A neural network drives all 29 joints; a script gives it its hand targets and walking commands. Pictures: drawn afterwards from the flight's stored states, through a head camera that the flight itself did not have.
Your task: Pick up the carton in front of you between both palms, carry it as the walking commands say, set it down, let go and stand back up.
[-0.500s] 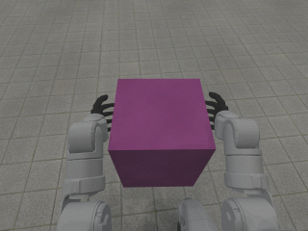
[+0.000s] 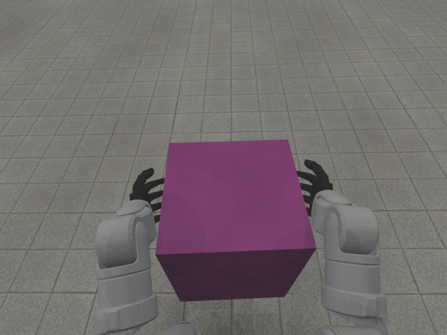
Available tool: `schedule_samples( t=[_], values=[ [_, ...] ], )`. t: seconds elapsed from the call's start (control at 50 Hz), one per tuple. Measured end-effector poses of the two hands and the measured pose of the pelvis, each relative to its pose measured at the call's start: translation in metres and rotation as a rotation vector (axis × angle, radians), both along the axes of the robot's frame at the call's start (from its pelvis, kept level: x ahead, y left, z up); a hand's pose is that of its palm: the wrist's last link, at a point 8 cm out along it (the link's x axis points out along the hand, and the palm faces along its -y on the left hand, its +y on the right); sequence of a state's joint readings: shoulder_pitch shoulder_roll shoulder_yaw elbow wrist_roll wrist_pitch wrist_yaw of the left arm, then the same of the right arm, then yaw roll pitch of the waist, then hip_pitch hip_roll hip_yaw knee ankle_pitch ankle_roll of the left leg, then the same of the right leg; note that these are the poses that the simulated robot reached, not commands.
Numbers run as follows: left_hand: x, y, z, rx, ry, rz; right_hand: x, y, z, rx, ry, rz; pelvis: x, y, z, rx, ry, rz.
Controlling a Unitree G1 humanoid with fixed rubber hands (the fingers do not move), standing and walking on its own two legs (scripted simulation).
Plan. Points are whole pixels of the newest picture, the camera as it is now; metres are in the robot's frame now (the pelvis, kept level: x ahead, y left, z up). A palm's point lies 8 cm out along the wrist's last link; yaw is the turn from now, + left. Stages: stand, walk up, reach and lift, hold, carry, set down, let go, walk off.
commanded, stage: carry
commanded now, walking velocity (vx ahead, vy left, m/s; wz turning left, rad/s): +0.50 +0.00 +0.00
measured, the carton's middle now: (230, 225) +0.31 +0.01 +0.00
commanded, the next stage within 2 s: none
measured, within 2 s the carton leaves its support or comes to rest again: neither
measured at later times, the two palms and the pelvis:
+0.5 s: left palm (152, 109) +0.57 +0.18 +0.08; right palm (284, 108) +0.54 -0.12 +0.08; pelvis +0.30 +0.05 +0.00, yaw -3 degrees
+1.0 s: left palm (181, 43) +0.86 +0.14 +0.08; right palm (282, 39) +0.87 -0.16 +0.07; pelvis +0.60 -0.01 +0.00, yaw +0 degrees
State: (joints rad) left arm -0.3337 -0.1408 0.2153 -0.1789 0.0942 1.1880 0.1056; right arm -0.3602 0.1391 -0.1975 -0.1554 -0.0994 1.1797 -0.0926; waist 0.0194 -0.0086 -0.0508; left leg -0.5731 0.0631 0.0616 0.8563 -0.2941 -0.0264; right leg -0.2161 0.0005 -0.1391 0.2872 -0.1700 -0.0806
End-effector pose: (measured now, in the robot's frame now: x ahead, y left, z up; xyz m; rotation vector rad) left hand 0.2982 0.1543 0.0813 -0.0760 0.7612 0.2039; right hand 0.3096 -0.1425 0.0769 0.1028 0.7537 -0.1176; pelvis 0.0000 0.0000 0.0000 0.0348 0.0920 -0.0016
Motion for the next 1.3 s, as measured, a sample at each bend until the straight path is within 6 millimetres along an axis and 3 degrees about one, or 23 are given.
schedule_samples(
  t=[0.14, 0.26, 0.34, 0.46, 0.62, 0.76, 0.84, 0.9, 1.0, 1.1, 1.2, 1.3],
  values=[
    [0.068, 0.007, 0.007, 0.020, -0.075, -0.059, 0.055, 0.007, 0.007, -0.032, -0.077, -0.019, 0.093, 0.016, -0.005, -0.008, -0.011, -0.008],
    [0.146, 0.027, -0.015, -0.003, -0.084, -0.088, 0.127, 0.026, -0.004, -0.077, -0.084, -0.033, 0.180, 0.039, -0.029, -0.009, -0.037, -0.042],
    [0.185, 0.031, -0.024, -0.012, -0.004, -0.113, 0.159, 0.030, -0.012, -0.084, -0.003, -0.056, 0.218, 0.049, -0.020, -0.027, -0.032, -0.061],
    [0.245, 0.029, -0.012, -0.003, -0.005, -0.147, 0.210, 0.029, 0.000, -0.088, -0.002, -0.082, 0.278, 0.053, -0.004, -0.049, -0.027, -0.059],
    [0.340, 0.017, 0.008, 0.007, -0.087, -0.119, 0.313, 0.016, 0.018, -0.081, -0.086, -0.060, 0.376, 0.035, -0.005, -0.045, -0.026, -0.049],
    [0.440, -0.013, -0.011, 0.047, -0.069, -0.097, 0.420, -0.014, -0.012, -0.041, -0.070, -0.039, 0.476, 0.002, -0.030, -0.054, -0.038, -0.016],
    [0.476, -0.018, -0.022, 0.047, 0.023, -0.069, 0.465, -0.019, -0.023, -0.030, 0.020, -0.015, 0.515, -0.010, -0.018, -0.032, -0.026, 0.004],
    [0.502, -0.017, -0.018, 0.050, 0.034, -0.049, 0.498, -0.019, -0.019, -0.034, 0.030, 0.010, 0.544, -0.014, -0.008, -0.020, -0.021, 0.003],
    [0.562, -0.015, -0.001, 0.047, -0.021, -0.044, 0.557, -0.017, -0.002, -0.042, -0.026, 0.015, 0.603, -0.013, 0.000, -0.012, -0.014, -0.005],
    [0.633, -0.009, 0.009, 0.037, -0.085, -0.068, 0.621, -0.011, 0.011, -0.052, -0.088, -0.014, 0.670, -0.001, -0.005, -0.021, -0.023, -0.008],
    [0.708, 0.008, -0.008, 0.005, -0.103, -0.085, 0.689, 0.007, 0.002, -0.083, -0.103, -0.034, 0.740, 0.019, -0.026, -0.028, -0.045, -0.030],
    [0.749, 0.012, -0.029, -0.028, 0.008, -0.088, 0.727, 0.011, -0.012, -0.101, 0.008, -0.046, 0.774, 0.025, -0.017, -0.035, -0.031, -0.050]
  ],
)
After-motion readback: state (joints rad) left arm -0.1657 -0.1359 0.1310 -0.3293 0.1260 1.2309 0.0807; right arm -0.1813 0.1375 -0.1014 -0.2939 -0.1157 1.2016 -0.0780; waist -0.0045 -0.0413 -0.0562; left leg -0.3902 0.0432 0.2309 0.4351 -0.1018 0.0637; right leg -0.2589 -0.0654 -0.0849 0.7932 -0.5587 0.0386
